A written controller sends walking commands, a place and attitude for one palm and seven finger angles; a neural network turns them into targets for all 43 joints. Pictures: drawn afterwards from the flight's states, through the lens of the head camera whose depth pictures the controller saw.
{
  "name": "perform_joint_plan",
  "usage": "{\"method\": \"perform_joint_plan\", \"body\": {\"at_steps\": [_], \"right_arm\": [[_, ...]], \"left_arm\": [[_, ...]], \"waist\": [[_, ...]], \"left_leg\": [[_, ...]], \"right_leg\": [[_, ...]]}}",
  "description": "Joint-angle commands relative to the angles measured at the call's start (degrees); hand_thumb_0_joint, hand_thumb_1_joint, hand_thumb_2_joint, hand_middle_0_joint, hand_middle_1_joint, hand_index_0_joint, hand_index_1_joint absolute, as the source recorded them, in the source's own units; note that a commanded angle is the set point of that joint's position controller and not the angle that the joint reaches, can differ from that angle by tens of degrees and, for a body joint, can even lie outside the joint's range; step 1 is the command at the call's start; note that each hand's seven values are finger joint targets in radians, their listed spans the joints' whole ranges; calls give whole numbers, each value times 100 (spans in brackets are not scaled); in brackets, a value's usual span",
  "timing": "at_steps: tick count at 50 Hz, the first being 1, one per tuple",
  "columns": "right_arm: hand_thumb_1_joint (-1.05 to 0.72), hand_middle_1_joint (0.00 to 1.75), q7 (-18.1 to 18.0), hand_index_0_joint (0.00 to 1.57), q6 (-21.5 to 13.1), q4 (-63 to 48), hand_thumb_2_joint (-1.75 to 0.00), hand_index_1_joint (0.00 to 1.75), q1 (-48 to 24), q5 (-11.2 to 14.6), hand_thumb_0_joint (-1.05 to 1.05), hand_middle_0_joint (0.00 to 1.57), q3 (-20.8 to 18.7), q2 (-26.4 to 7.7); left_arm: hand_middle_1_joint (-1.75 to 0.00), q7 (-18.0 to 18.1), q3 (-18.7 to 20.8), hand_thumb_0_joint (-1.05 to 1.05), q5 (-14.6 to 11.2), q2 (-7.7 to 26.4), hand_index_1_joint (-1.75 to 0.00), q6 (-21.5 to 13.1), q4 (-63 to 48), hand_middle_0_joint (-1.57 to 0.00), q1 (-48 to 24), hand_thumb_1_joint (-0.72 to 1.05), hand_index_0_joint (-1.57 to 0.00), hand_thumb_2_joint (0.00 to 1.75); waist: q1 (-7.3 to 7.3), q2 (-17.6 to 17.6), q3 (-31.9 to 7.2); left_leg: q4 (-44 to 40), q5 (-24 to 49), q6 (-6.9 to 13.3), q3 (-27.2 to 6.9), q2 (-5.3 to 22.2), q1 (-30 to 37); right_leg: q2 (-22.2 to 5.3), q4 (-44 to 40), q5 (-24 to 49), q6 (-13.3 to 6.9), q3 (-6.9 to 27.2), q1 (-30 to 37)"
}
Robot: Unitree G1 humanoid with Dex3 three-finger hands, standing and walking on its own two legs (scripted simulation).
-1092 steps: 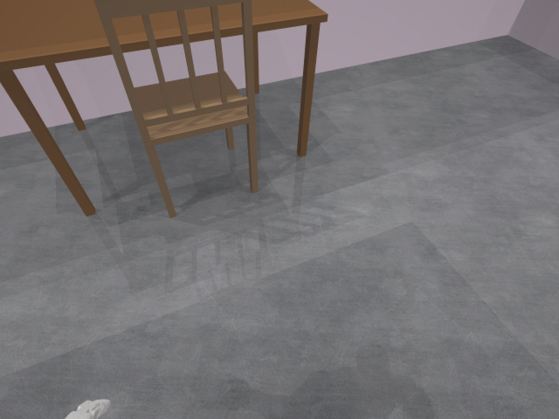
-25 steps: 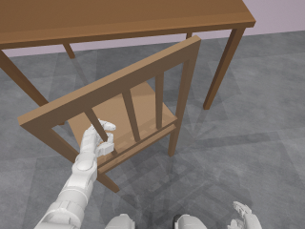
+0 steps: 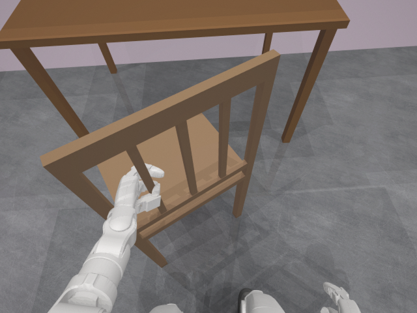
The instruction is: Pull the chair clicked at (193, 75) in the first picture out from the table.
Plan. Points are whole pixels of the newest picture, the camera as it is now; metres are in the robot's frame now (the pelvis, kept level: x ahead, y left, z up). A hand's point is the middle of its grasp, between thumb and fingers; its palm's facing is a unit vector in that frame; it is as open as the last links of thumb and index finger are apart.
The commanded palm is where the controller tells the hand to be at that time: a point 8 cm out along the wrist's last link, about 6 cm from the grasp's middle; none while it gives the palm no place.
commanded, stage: step backward, pulling the chair out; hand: left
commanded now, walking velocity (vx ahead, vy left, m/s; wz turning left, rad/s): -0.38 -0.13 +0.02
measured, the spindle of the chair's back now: (188, 164) +0.44 +0.05 -0.06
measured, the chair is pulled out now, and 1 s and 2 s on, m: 0.39 0.48 0.48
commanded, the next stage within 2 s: stop walking, hand still on the chair in 0.24 s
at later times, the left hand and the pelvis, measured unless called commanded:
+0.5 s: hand (151, 230) +0.27 +0.12 -0.04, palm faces -0.01 -0.97 -0.25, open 5.3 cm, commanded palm +0.25 +0.16 -0.03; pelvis -0.09 -0.01 +0.00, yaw +0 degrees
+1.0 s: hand (148, 238) +0.26 +0.12 -0.04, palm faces -0.08 -0.97 -0.23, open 5.3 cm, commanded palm +0.24 +0.17 -0.03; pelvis -0.07 +0.01 +0.01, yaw -2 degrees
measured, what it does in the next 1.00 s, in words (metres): steps on the spot: left foot, then right foot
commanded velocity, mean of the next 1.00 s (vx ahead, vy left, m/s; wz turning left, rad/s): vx -0.03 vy -0.03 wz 0.00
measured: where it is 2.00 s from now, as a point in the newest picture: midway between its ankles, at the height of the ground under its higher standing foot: outside the picture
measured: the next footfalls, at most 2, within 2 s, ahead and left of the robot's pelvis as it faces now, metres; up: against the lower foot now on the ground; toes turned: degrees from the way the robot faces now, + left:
left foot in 0.06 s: -0.05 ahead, +0.15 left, +0.00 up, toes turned +1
right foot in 0.28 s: +0.00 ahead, -0.13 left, +0.00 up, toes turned -4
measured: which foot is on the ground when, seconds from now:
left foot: up 0.00-0.04, down 0.06-1.00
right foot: down 0.00-0.06, up 0.08-0.26, down 0.28-1.00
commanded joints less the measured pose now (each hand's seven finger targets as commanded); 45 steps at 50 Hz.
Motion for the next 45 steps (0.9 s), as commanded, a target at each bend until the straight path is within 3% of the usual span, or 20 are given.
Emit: {"method": "perform_joint_plan", "body": {"at_steps": [1,3,4,5,6,8,12,13,14,16,17,18,22,24,26,27,29,33,38,45], "right_arm": [[-90,30,-198,20,-227,-632,-90,30,245,-40,0,20,-244,-643],[-90,30,-182,20,-166,-844,-90,30,180,-69,0,20,-371,-893],[-90,30,-108,20,-139,-908,-90,30,33,-153,0,20,-267,-632],[-90,30,-51,20,-153,-835,-90,30,4,-235,0,20,-260,-562],[-90,30,32,20,-168,-727,-90,30,179,-201,0,20,-338,-567],[-90,30,174,20,-224,-700,-90,30,440,-114,0,20,-436,-675],[-90,30,220,20,-244,-653,-90,30,420,-124,0,20,-380,-661],[-90,30,212,20,-217,-663,-90,30,451,-101,0,20,-351,-692],[-90,30,198,20,-177,-712,-90,30,418,-48,0,20,-315,-598],[-90,30,37,20,-164,-798,-90,30,345,88,0,20,-432,-644],[-90,30,10,20,-147,-863,-90,30,204,99,0,20,-388,-597],[-90,30,-12,20,-163,-879,-90,30,141,85,0,20,-294,-579],[-90,30,-145,20,-185,-815,-90,30,105,20,0,20,-150,-417],[-90,30,-190,20,-173,-825,-90,30,133,18,0,20,-241,-572],[-90,30,-162,20,-135,-828,-90,30,204,26,0,20,-263,-598],[-90,30,-142,20,-127,-823,-90,30,135,9,0,20,-212,-536],[-90,30,-143,20,-140,-771,-90,30,194,-7,0,20,-228,-548],[-90,30,-151,20,-200,-665,-90,30,268,-6,0,20,-249,-600],[-90,30,-141,20,-256,-588,-90,30,257,-19,0,20,-248,-603],[-90,30,-135,20,-240,-532,-90,30,239,-24,0,20,-267,-559]], "left_arm": [[-145,-28,-57,0,-116,708,-145,-295,-1078,-50,-931,90,-50,90],[-145,-86,-287,0,-138,391,-145,-333,-1197,-50,-979,90,-50,90],[-145,-124,-428,0,-128,248,-145,-394,-1539,-50,-1310,90,-50,90],[-145,-117,-387,0,-55,283,-145,-403,-1570,-50,-1474,90,-50,90],[-145,-114,-329,0,-58,256,-145,-403,-1442,-50,-1344,90,-50,90],[-145,-142,-317,0,-63,245,-145,-405,-1369,-50,-1322,90,-50,90],[-145,-173,-251,0,54,457,-145,-505,-1091,-50,-1394,90,-50,90],[-145,-188,-173,0,96,614,-145,-500,-971,-50,-1332,90,-50,90],[-145,-181,-153,0,121,665,-145,-512,-885,-50,-1318,90,-50,90],[-145,-98,234,0,-66,1106,-145,-459,-651,-50,-1400,90,-50,90],[-145,-117,204,0,-101,1039,-145,-438,-531,-50,-1254,90,-50,90],[-145,-80,310,0,-115,1333,-145,-409,-1366,-50,-1839,90,-50,90],[-145,46,357,0,-139,1188,-145,-188,-1275,-50,-1664,90,-50,90],[-145,49,289,0,-204,1054,-145,-62,-1210,-50,-1688,90,-50,90],[-145,-19,80,0,-178,744,-145,11,-875,-50,-1610,90,-50,90],[-145,-47,-74,0,-145,625,-145,11,-796,-50,-1762,90,-50,90],[-145,-43,24,0,-102,763,-145,-34,-792,-50,-1922,90,-50,90],[-145,-66,-6,0,-101,773,-145,-62,-582,-50,-1828,90,-50,90],[-145,-81,-61,0,-84,745,-145,-77,-468,-50,-1601,90,-50,90],[-145,-84,-58,0,-86,740,-145,-134,-573,-50,-1476,90,-50,90]], "waist": [[305,-924,-2416],[407,573,-2159],[360,1657,-2098],[333,1992,-1886],[338,1653,-1792],[305,1006,-2020],[274,1210,-2141],[290,1028,-2138],[258,609,-2359],[265,-1518,-2649],[380,-1365,-2502],[365,-857,-2521],[309,-896,-2576],[390,-530,-2319],[410,-236,-2138],[336,201,-1987],[353,201,-1852],[338,-15,-1808],[356,204,-1741],[320,-210,-1949]], "left_leg": [[-2048,1645,120,80,536,720],[-2246,3330,664,-759,1682,1027],[-2256,3964,945,-1175,2027,804],[-2126,4747,1122,-1255,2150,789],[-1695,5825,1163,-1130,2134,1310],[-1165,6944,889,-924,1988,2542],[-784,6385,596,-825,1778,2479],[-625,5886,504,-738,1609,1983],[-377,5082,319,-334,1390,1412],[326,634,-73,7,530,109],[717,-211,-8,-231,373,-240],[540,-262,38,-357,357,-133],[-1195,1146,116,97,279,598],[-1648,1945,286,-132,635,989],[-1609,1862,398,-269,816,919],[-1666,1543,423,-291,782,777],[-1763,1106,436,-267,703,679],[-1853,1487,389,-243,722,962],[-1803,2474,353,-177,853,1182],[-1636,2886,232,-11,780,1338]], "right_leg": [[-1054,-213,1585,-358,794,1752],[5,589,194,89,198,972],[154,1488,-1162,97,138,690],[215,2114,-1937,48,265,353],[251,2074,-1889,-13,378,49],[298,1048,-1468,-38,278,-152],[276,-956,-171,-133,277,837],[195,-1231,770,-162,302,1417],[-235,-977,2447,-284,537,2126],[-1306,-406,4445,-895,1364,2748],[-1583,-434,4301,-956,1386,2533],[-1617,-392,3934,-938,1347,2477],[-1033,-215,2119,-443,883,2405],[-602,-295,621,-167,738,1955],[-288,-464,-549,-23,687,1741],[-236,-490,-943,-21,610,1624],[-151,-650,-1384,-19,610,1577],[-86,-707,-1000,-78,549,1511],[-39,-557,191,-100,467,1593],[-238,-442,1481,-204,648,1929]]}}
